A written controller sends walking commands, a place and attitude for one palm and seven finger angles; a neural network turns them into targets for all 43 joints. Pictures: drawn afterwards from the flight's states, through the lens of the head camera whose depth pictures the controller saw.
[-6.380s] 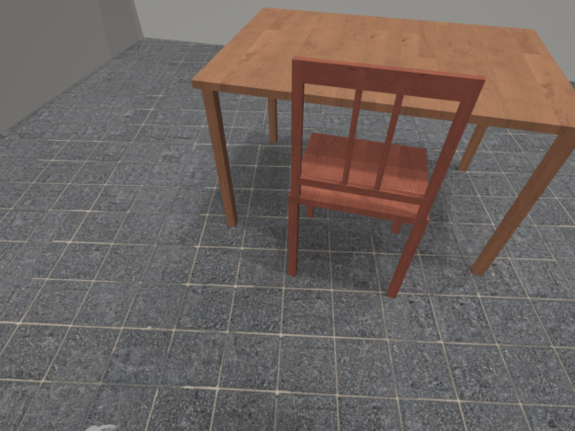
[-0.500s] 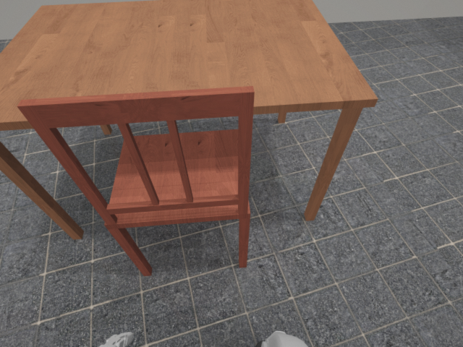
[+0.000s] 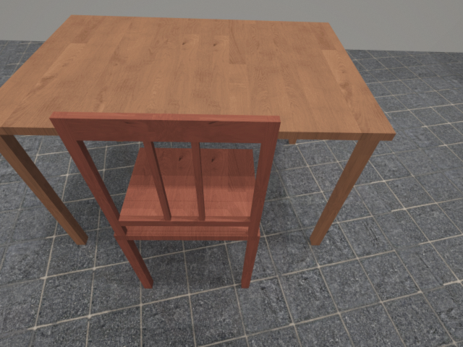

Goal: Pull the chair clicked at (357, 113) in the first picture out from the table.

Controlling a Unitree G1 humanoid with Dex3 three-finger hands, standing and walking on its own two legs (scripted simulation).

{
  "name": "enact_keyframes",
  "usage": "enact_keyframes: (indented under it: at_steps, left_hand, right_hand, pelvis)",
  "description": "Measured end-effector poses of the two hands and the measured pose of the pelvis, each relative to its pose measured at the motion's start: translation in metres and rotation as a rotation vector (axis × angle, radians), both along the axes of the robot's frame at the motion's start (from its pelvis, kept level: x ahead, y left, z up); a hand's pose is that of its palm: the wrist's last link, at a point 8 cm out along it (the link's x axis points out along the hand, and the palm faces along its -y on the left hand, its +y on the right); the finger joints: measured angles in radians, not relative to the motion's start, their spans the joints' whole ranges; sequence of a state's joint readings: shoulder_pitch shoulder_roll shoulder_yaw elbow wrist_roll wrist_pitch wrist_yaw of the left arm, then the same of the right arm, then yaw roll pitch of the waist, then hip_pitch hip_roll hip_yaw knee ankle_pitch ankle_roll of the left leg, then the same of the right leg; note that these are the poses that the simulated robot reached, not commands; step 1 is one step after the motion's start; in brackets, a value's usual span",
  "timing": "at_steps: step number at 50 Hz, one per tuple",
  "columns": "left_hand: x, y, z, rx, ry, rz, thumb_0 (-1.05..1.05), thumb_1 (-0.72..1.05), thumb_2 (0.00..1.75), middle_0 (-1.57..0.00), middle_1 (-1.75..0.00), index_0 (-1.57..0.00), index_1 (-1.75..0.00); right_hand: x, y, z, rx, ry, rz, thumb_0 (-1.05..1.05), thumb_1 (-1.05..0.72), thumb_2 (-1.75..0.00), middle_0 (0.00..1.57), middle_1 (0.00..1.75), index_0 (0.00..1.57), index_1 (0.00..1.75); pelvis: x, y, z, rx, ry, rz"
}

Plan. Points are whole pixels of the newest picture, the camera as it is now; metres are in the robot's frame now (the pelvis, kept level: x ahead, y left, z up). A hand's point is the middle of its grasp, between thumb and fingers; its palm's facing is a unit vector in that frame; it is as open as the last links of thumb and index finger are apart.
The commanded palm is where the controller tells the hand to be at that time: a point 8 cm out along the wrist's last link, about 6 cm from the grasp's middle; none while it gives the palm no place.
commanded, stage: come to a stop and stand still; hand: left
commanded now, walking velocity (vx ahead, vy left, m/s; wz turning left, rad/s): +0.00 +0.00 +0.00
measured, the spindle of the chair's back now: (159, 185) +0.47 +0.22 -0.06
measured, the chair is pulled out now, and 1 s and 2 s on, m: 0.00 0.00 0.00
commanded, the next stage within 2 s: look again from close up in 0.46 s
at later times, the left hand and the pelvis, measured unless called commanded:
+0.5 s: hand out of the picture -0.05 +0.18 -0.16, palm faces +0.03 -0.98 -0.19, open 7.4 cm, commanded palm none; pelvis -0.02 +0.02 +0.01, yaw -1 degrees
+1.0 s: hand out of the picture +0.02 +0.20 -0.16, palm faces +0.01 -0.98 -0.22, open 7.3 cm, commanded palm none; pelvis +0.00 +0.02 +0.01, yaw -1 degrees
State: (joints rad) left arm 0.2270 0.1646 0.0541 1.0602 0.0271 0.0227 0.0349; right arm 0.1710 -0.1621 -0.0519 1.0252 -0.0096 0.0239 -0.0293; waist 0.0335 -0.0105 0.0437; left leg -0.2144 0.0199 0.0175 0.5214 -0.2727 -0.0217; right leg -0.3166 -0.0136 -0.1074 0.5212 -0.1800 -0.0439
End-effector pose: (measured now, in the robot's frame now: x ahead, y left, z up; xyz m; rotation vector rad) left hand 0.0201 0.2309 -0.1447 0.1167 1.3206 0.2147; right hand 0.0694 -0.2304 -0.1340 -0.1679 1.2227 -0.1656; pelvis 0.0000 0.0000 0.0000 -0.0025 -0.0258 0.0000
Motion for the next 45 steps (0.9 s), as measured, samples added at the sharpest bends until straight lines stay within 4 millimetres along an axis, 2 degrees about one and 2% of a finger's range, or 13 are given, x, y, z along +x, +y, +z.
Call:
enact_keyframes:
  at_steps: [3,9,15,20,25,30,38,45]
  left_hand:
    - [-0.015,0.01,-0.002,-0.013,0.025,0.015,0.0,0.91,0.9,-0.2,-0.3,-0.2,-0.3]
    - [-0.044,0.019,0.0,-0.013,0.079,0.006,0.0,0.91,0.9,-0.2,-0.3,-0.2,-0.3]
    - [-0.072,0.014,0.01,-0.016,0.148,-0.01,0.0,0.91,0.9,-0.2,-0.3,-0.2,-0.3]
    - [-0.08,0.009,0.012,-0.023,0.17,-0.015,0.0,0.91,0.9,-0.2,-0.3,-0.2,-0.3]
    - [-0.073,0.001,0.011,-0.025,0.153,-0.031,0.0,0.91,0.9,-0.2,-0.3,-0.2,-0.3]
    - [-0.057,0.002,0.006,-0.02,0.101,-0.065,0.0,0.91,0.9,-0.2,-0.3,-0.2,-0.3]
    - [-0.016,0.013,0.011,0.009,0.001,-0.09,0.01,0.92,0.9,-0.2,-0.3,-0.2,-0.3]
    - [-0.001,0.016,0.015,0.02,-0.022,-0.089,0.01,0.92,0.9,-0.2,-0.3,-0.2,-0.3]
  right_hand:
    - [-0.012,0.013,0.006,-0.006,0.012,0.012,0.0,-0.92,-0.9,0.19,0.3,0.2,0.3]
    - [-0.029,0.022,0.005,-0.004,0.038,0.013,0.0,-0.93,-0.9,0.2,0.3,0.2,0.3]
    - [-0.045,0.023,0.002,0.016,0.058,-0.006,0.0,-0.94,-0.9,0.2,0.3,0.2,0.3]
    - [-0.068,0.023,-0.001,0.031,0.105,-0.022,0.0,-0.93,-0.9,0.2,0.3,0.2,0.3]
    - [-0.092,0.028,-0.004,0.053,0.166,-0.035,0.0,-0.92,-0.9,0.2,0.3,0.2,0.3]
    - [-0.102,0.032,-0.011,0.07,0.161,-0.041,0.0,-0.91,-0.9,0.2,0.3,0.2,0.3]
    - [-0.099,0.047,-0.015,0.1,0.132,-0.054,0.0,-0.91,-0.9,0.2,0.3,0.2,0.3]
    - [-0.09,0.047,-0.014,0.099,0.137,-0.041,0.01,-0.92,-0.9,0.2,0.3,0.2,0.3]
  pelvis:
    - [-0.006,0.008,0.003,0.013,-0.013,-0.006]
    - [-0.012,0.017,0.005,0.029,-0.014,-0.017]
    - [-0.019,0.021,0.01,0.013,-0.014,-0.019]
    - [-0.02,0.019,0.012,0.013,-0.009,-0.019]
    - [-0.019,0.016,0.011,0.009,-0.005,-0.019]
    - [-0.018,0.018,0.004,0.0,-0.002,-0.011]
    - [-0.009,0.022,0.003,0.01,-0.003,-0.017]
    - [-0.004,0.021,0.005,0.014,0.0,-0.021]
